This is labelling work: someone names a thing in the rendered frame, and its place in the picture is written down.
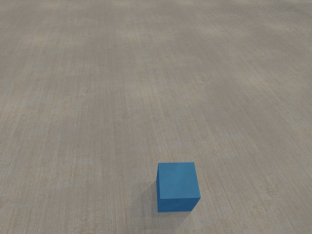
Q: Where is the carton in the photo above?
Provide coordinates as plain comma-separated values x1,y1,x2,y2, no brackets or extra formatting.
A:
156,162,201,213

